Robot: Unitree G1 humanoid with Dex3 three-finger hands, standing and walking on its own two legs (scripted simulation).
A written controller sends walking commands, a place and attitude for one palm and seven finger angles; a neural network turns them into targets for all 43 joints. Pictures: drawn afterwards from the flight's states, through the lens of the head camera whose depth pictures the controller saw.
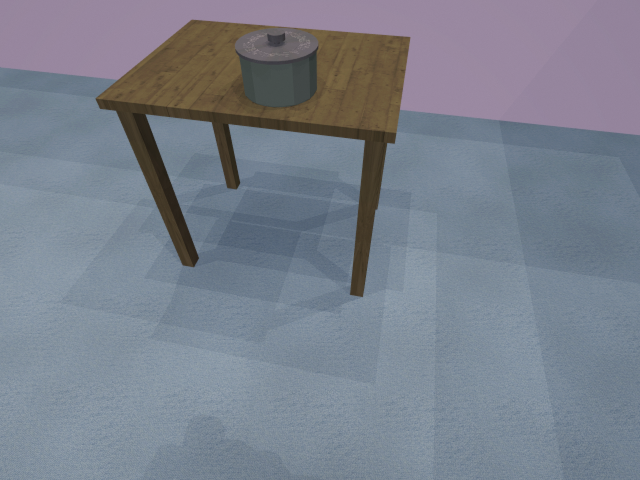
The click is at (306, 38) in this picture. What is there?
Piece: lid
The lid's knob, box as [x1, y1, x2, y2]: [267, 29, 284, 42]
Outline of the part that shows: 267,32 269,41 278,42 284,39 283,30 272,29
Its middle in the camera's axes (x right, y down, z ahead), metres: -0.11 -0.51 +0.96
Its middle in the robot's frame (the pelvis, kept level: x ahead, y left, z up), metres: +1.07 +0.16 +0.10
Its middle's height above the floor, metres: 0.88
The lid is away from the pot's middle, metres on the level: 0.00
